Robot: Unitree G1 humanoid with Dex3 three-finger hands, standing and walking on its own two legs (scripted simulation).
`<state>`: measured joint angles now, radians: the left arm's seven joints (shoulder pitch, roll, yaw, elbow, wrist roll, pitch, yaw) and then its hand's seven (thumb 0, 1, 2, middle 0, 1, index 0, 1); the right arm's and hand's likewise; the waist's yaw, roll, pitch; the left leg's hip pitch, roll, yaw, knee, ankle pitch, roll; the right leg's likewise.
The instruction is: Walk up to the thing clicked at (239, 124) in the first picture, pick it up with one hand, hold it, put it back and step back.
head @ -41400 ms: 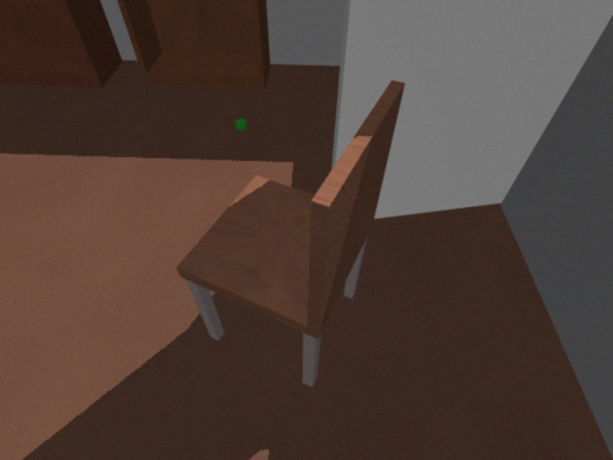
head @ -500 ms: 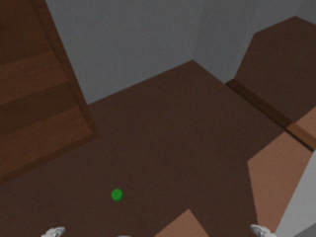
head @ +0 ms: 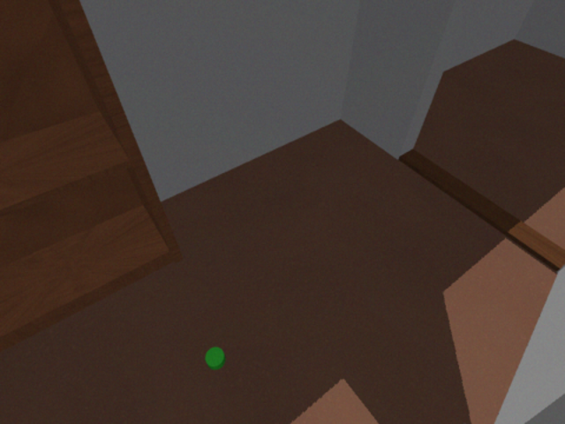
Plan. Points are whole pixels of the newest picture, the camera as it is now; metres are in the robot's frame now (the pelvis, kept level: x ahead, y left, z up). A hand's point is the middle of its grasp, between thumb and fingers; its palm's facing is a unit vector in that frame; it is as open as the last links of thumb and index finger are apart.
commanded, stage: walk up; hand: left
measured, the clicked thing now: (215, 358) +0.42 +0.25 -0.76
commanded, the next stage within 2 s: none
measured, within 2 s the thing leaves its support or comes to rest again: neither
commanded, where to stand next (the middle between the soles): +0.04 +0.01 m, yaw +1 degrees
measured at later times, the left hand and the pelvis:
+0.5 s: hand out of the picture +0.05 +0.27 -0.16, palm faces -0.01 -0.94 -0.33, open 7.3 cm; pelvis -0.01 +0.02 +0.00, yaw +0 degrees
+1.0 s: hand out of the picture +0.07 +0.26 -0.16, palm faces +0.00 -0.94 -0.34, open 7.3 cm; pelvis +0.00 +0.01 +0.00, yaw +1 degrees
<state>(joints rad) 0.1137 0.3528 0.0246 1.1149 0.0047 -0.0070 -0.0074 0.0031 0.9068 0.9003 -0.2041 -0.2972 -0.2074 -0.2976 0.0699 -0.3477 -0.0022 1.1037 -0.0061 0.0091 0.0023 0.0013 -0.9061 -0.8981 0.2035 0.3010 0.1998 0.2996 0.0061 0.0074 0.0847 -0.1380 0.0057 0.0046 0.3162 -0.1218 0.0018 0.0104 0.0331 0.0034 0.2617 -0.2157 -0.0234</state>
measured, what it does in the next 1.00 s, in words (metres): stands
